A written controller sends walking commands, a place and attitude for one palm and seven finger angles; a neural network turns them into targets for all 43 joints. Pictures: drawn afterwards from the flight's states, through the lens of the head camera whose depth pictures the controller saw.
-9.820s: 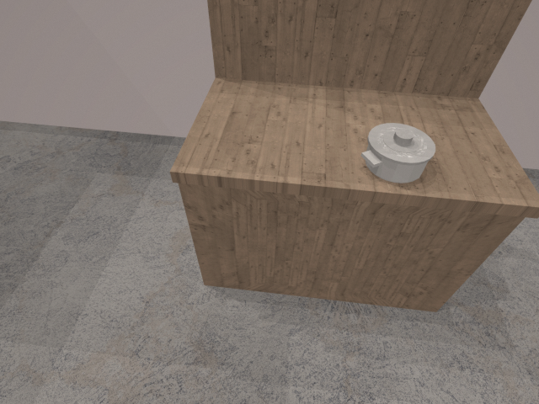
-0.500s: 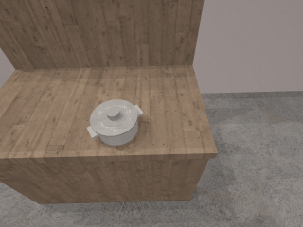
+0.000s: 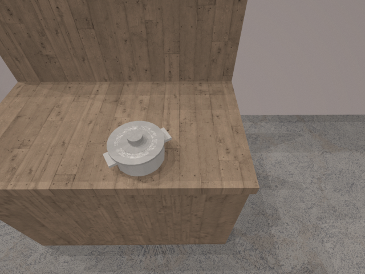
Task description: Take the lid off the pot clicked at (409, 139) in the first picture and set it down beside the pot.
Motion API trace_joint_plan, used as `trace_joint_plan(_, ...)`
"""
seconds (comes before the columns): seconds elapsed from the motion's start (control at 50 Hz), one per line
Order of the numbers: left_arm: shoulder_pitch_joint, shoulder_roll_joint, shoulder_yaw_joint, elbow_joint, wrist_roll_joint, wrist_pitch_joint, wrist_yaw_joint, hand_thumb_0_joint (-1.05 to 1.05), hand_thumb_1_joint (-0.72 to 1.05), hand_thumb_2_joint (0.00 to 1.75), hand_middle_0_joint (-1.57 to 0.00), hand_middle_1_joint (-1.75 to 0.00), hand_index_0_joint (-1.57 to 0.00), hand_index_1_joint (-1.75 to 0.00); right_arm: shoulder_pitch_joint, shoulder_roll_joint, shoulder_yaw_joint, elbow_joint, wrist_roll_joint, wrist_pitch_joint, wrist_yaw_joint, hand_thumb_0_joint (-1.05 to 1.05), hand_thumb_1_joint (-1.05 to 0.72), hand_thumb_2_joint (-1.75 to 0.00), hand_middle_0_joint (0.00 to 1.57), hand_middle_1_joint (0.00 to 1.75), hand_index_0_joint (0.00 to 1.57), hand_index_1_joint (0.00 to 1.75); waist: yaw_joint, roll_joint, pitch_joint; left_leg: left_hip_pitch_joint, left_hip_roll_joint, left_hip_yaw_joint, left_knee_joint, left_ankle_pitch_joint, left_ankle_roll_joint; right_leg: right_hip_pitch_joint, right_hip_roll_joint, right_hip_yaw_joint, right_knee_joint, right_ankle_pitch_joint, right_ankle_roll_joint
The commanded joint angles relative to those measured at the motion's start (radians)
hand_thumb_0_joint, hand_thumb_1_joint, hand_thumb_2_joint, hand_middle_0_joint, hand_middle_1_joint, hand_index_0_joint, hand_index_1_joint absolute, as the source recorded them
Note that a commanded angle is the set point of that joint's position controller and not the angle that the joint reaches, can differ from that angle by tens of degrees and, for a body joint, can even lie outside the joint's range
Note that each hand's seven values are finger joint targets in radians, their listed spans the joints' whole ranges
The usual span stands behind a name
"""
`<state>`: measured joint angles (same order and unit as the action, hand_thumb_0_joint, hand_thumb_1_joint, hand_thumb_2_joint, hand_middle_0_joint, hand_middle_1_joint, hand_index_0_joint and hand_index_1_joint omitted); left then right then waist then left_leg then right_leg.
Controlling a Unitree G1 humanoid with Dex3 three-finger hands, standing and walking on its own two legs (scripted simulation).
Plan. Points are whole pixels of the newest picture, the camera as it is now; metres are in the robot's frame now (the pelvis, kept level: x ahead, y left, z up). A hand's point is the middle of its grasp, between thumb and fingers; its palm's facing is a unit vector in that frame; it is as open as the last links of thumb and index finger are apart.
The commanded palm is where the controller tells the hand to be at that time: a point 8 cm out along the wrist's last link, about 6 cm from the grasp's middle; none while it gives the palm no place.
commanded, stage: look again from close up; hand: left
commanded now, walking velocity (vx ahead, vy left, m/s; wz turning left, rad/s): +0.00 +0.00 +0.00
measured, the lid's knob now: (134, 137) +0.47 +0.17 -0.01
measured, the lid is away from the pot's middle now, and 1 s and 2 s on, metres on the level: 0.00 0.00 0.00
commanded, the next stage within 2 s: lift the closed hand beside the body in 0.26 s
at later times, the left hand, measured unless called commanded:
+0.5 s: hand out of the picture +0.07 +0.21 -0.12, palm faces +0.12 -0.94 -0.32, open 7.0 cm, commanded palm +0.08 +0.24 -0.07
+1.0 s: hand out of the picture +0.10 +0.24 -0.06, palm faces +0.27 -0.92 -0.29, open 3.1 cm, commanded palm +0.05 +0.29 -0.04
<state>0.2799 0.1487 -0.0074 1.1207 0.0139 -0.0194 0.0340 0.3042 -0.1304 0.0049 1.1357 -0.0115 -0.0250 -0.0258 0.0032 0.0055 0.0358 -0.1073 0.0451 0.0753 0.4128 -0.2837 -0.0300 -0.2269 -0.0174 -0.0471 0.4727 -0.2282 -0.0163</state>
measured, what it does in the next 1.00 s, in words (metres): stands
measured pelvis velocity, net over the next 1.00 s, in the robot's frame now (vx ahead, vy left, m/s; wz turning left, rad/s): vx -0.01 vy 0.02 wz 0.08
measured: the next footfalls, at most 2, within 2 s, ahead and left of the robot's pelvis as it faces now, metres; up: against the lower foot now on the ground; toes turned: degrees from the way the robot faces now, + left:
none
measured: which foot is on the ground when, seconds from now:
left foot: down 0.00-1.00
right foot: down 0.00-1.00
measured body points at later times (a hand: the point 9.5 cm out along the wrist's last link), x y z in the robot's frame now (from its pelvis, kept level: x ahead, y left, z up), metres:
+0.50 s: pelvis -0.02 +0.02 +0.00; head -0.01 +0.00 +0.45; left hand +0.06 +0.26 -0.10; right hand +0.03 -0.22 -0.15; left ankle -0.04 +0.13 -0.74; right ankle +0.02 -0.11 -0.74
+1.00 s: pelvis -0.01 +0.02 -0.01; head -0.01 +0.03 +0.44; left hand +0.08 +0.29 -0.04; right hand +0.21 -0.16 -0.07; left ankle -0.04 +0.13 -0.74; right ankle +0.02 -0.11 -0.74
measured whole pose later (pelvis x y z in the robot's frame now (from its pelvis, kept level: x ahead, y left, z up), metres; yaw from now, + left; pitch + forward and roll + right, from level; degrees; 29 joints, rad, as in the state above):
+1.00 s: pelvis -0.01 +0.02 -0.01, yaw +4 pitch +0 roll -1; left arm 0.55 0.22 0.04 0.08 0.00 0.02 0.10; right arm 0.16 -0.19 0.05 0.56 0.01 -0.16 -0.06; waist 0.06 0.00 0.00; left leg -0.25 0.01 0.01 0.60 -0.35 0.00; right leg -0.30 -0.07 -0.11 0.58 -0.27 0.01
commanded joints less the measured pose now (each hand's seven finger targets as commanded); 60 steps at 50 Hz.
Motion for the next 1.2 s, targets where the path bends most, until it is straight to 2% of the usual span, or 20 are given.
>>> trace_joint_plan(0.0, 0.067, 0.103, 0.020, -0.031, 0.001, -0.011, 0.005, 0.00, 0.90, 0.90, -0.20, -0.30, -0.20, -0.30, 0.090, -0.069, -0.014, -0.011, 0.004, -0.010, -0.007, 0.00, -0.90, -0.90, 0.20, 0.30, 0.20, 0.30, -0.003, -0.007, 0.045, -0.055, 0.061, -0.058, -0.069, 0.119, 0.042, -0.005, -0.097, 0.107, -0.106, 0.133, -0.028)
trace_joint_plan(0.32, 0.094, 0.084, 0.019, -0.028, 0.001, -0.011, 0.005, 0.00, 0.90, 0.90, -0.20, -0.30, -0.20, -0.30, 0.115, -0.053, -0.015, -0.001, 0.006, -0.015, -0.007, 0.00, -0.90, -0.90, 0.20, 0.30, 0.20, 0.30, 0.000, -0.013, 0.044, -0.071, 0.060, -0.064, -0.072, 0.112, 0.049, -0.004, -0.092, 0.099, -0.106, 0.099, -0.026)
trace_joint_plan(0.34, 0.163, 0.119, 0.025, 0.017, 0.005, -0.024, 0.042, 0.00, 0.90, 0.90, -0.20, -0.30, -0.20, -0.30, -0.036, -0.114, -0.024, -0.078, 0.007, -0.016, -0.001, 0.00, -0.90, -0.90, 0.20, 0.30, 0.20, 0.30, 0.042, -0.040, 0.042, -0.165, 0.069, -0.020, 0.151, 0.140, 0.014, 0.045, -0.157, 0.145, -0.058, 0.572, -0.005)
trace_joint_plan(0.36, -0.564, 0.435, 0.142, -1.235, -0.150, -0.191, 0.078, 0.00, 0.90, 0.90, -0.24, -0.35, -0.24, -0.35, -0.095, -0.301, -0.043, -0.383, 0.042, -0.158, -0.017, 0.00, -0.90, -0.90, 0.20, 0.30, 0.20, 0.30, 0.004, 0.213, -0.315, -0.019, -0.036, -0.085, 0.036, 0.202, 0.012, 0.160, -0.103, 0.090, 0.003, 0.442, -0.026)
trace_joint_plan(0.38, -0.152, 0.220, -0.020, -1.087, -0.078, -0.102, 0.125, 0.00, 0.90, 0.90, -0.29, -0.40, -0.29, -0.40, -0.127, -0.187, -0.010, -0.387, 0.077, -0.249, -0.049, 0.00, -0.90, -0.90, 0.20, 0.30, 0.20, 0.30, 0.048, 0.283, -0.385, 0.008, -0.020, -0.055, 0.018, 0.240, -0.002, 0.168, -0.087, 0.072, 0.022, 0.306, -0.059)
trace_joint_plan(0.4, 0.084, 0.014, -0.122, -0.942, -0.068, 0.022, 0.126, 0.00, 0.90, 0.90, -0.33, -0.44, -0.33, -0.44, -0.133, -0.172, -0.004, -0.377, 0.093, -0.273, -0.048, 0.00, -0.90, -0.90, 0.20, 0.30, 0.20, 0.30, 0.023, 0.164, -0.264, -0.024, -0.029, -0.065, -0.032, 0.218, 0.012, 0.124, -0.044, 0.017, -0.017, 0.187, -0.034)
trace_joint_plan(0.42, 0.033, -0.021, -0.177, -0.950, -0.055, 0.040, 0.114, 0.00, 0.90, 0.90, -0.38, -0.49, -0.38, -0.49, -0.122, -0.205, 0.003, -0.385, 0.079, -0.305, -0.041, 0.00, -0.90, -0.90, 0.20, 0.30, 0.20, 0.30, -0.002, 0.057, -0.150, -0.052, -0.032, -0.075, -0.030, 0.168, 0.032, 0.070, -0.025, -0.016, -0.041, 0.126, -0.011)
trace_joint_plan(0.44, 0.028, 0.008, -0.147, -0.836, -0.019, 0.035, 0.115, 0.00, 0.90, 0.90, -0.42, -0.54, -0.42, -0.54, -0.140, -0.223, -0.001, -0.377, 0.050, -0.313, -0.035, 0.00, -0.90, -0.90, 0.20, 0.30, 0.20, 0.30, -0.029, -0.068, -0.040, -0.100, -0.037, -0.097, -0.020, 0.108, 0.046, -0.003, -0.013, -0.035, -0.052, 0.069, 0.002)
trace_joint_plan(0.46, 0.133, -0.025, -0.127, -0.589, 0.007, 0.041, 0.110, 0.00, 0.90, 0.90, -0.46, -0.59, -0.46, -0.59, -0.153, -0.226, -0.017, -0.374, 0.037, -0.293, -0.021, 0.00, -0.90, -0.90, 0.20, 0.30, 0.20, 0.30, -0.032, -0.216, 0.084, -0.195, -0.029, -0.117, -0.012, 0.034, 0.049, -0.085, -0.007, -0.046, -0.063, -0.012, 0.003)
trace_joint_plan(0.48, 0.136, 0.025, -0.066, -0.541, 0.012, 0.024, 0.102, 0.00, 0.90, 0.90, -0.51, -0.64, -0.51, -0.64, -0.124, -0.248, -0.040, -0.386, 0.029, -0.273, -0.003, 0.00, -0.90, -0.90, 0.20, 0.30, 0.20, 0.30, -0.015, -0.282, 0.100, -0.243, -0.035, -0.119, 0.007, -0.017, 0.049, -0.126, -0.010, -0.049, -0.053, -0.077, 0.008)
trace_joint_plan(0.5, 0.179, 0.055, -0.037, -0.658, 0.010, -0.002, 0.085, 0.00, 0.90, 0.90, -0.55, -0.68, -0.55, -0.68, -0.153, -0.244, -0.053, -0.435, 0.027, -0.265, 0.007, 0.00, -0.90, -0.90, 0.20, 0.30, 0.20, 0.30, 0.011, -0.272, 0.084, -0.257, -0.034, -0.112, 0.002, -0.049, 0.048, -0.109, -0.020, -0.037, -0.056, -0.128, 0.011)
trace_joint_plan(0.56, 0.383, 0.138, 0.043, -1.030, -0.007, -0.037, 0.065, 0.00, 0.90, 0.90, -0.68, -0.83, -0.68, -0.83, -0.218, -0.225, -0.050, -0.572, 0.034, -0.281, 0.015, 0.00, -0.90, -0.90, 0.20, 0.30, 0.20, 0.30, 0.073, -0.020, -0.126, -0.206, -0.041, -0.087, -0.005, 0.013, 0.037, 0.051, -0.028, -0.023, 0.002, -0.059, -0.006)
trace_joint_plan(0.58, 0.367, 0.137, 0.041, -1.082, -0.006, -0.041, 0.062, 0.00, 0.90, 0.90, -0.73, -0.88, -0.73, -0.88, -0.226, -0.218, -0.047, -0.604, 0.036, -0.275, 0.016, 0.00, -0.90, -0.90, 0.20, 0.30, 0.20, 0.30, 0.058, 0.020, -0.088, -0.218, -0.045, -0.083, -0.001, 0.019, 0.033, 0.033, -0.025, -0.023, 0.009, -0.035, -0.009)
trace_joint_plan(0.64, 0.302, 0.119, 0.049, -1.008, -0.005, -0.049, 0.048, 0.00, 0.90, 0.90, -0.86, -1.02, -0.86, -1.02, -0.231, -0.226, -0.058, -0.651, 0.048, -0.222, 0.004, 0.00, -0.90, -0.90, 0.20, 0.30, 0.20, 0.30, 0.013, -0.078, 0.075, -0.308, -0.049, -0.064, 0.033, -0.073, 0.038, -0.086, -0.016, -0.019, 0.000, -0.095, -0.005)
trace_joint_plan(0.74, 0.209, 0.164, 0.075, -1.255, -0.017, -0.074, 0.054, 0.00, 0.90, 0.90, -1.08, -1.26, -1.08, -1.26, -0.207, -0.201, -0.045, -0.727, 0.044, -0.199, -0.034, 0.00, -0.90, -0.90, 0.20, 0.30, 0.20, 0.30, 0.017, 0.097, -0.106, -0.206, -0.060, -0.048, 0.057, -0.012, 0.043, -0.017, -0.018, 0.008, 0.011, -0.022, -0.014)
trace_joint_plan(0.84, 0.200, 0.150, 0.072, -1.226, -0.015, -0.039, 0.065, 0.00, 0.90, 0.90, -1.30, -1.50, -1.30, -1.50, -0.195, -0.202, -0.029, -0.729, 0.031, -0.183, -0.054, 0.00, -0.90, -0.90, 0.20, 0.30, 0.20, 0.30, 0.008, 0.035, -0.082, -0.202, -0.056, -0.066, 0.067, 0.044, 0.043, -0.022, -0.012, -0.016, 0.022, 0.031, -0.010)
trace_joint_plan(0.9, 0.220, 0.170, 0.097, -1.263, -0.014, -0.025, 0.069, 0.00, 0.90, 0.90, -1.30, -1.50, -1.30, -1.50, -0.200, -0.200, -0.022, -0.726, 0.025, -0.188, -0.059, 0.00, -0.90, -0.90, 0.20, 0.30, 0.20, 0.30, 0.023, 0.069, -0.112, -0.176, -0.052, -0.074, 0.067, 0.107, 0.041, 0.009, -0.015, -0.021, 0.032, 0.078, -0.011)
trace_joint_plan(1.06, 0.281, 0.235, 0.195, -1.205, -0.002, 0.005, 0.081, 0.00, 0.90, 0.90, -1.30, -1.50, -1.30, -1.50, -0.220, -0.199, -0.021, -0.675, 0.019, -0.199, -0.058, 0.00, -0.90, -0.90, 0.20, 0.30, 0.20, 0.30, 0.038, -0.003, -0.102, -0.189, -0.042, -0.091, 0.074, 0.175, 0.043, 0.011, -0.018, -0.038, 0.050, 0.103, -0.004)
trace_joint_plan(1.12, 0.314, 0.203, 0.150, -1.355, -0.006, -0.010, 0.076, 0.00, 0.90, 0.90, -1.30, -1.50, -1.30, -1.50, -0.218, -0.190, -0.018, -0.680, 0.018, -0.233, -0.052, 0.00, -0.90, -0.90, 0.20, 0.30, 0.20, 0.30, 0.054, 0.065, -0.162, -0.132, -0.034, -0.102, 0.066, 0.229, 0.041, 0.036, -0.028, -0.038, 0.056, 0.107, -0.003)
trace_joint_plan(1.18, 0.365, 0.192, 0.152, -1.326, -0.001, -0.003, 0.080, 0.00, 0.90, 0.90, -1.30, -1.50, -1.30, -1.50, -0.222, -0.189, -0.025, -0.658, 0.019, -0.238, -0.049, 0.00, -0.90, -0.90, 0.20, 0.30, 0.20, 0.30, 0.045, -0.007, -0.109, -0.153, -0.030, -0.104, 0.070, 0.243, 0.043, 0.019, -0.025, -0.048, 0.050, 0.115, 0.002)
